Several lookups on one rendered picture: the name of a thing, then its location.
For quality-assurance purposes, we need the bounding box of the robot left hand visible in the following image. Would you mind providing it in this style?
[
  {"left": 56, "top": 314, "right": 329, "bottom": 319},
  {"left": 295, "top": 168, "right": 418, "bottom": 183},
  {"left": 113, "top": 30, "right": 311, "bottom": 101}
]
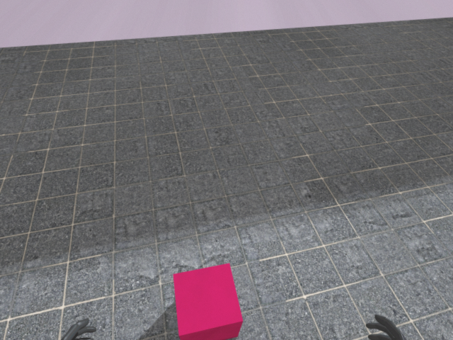
[{"left": 61, "top": 318, "right": 97, "bottom": 340}]

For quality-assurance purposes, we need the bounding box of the carton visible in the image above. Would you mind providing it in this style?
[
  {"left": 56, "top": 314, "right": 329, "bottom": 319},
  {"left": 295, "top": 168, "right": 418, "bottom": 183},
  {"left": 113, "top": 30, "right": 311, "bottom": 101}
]
[{"left": 173, "top": 263, "right": 243, "bottom": 340}]

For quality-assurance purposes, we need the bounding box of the robot right hand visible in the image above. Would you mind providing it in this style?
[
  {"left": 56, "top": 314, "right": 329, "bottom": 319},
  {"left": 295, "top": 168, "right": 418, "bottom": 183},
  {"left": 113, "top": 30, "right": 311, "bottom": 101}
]
[{"left": 366, "top": 314, "right": 406, "bottom": 340}]

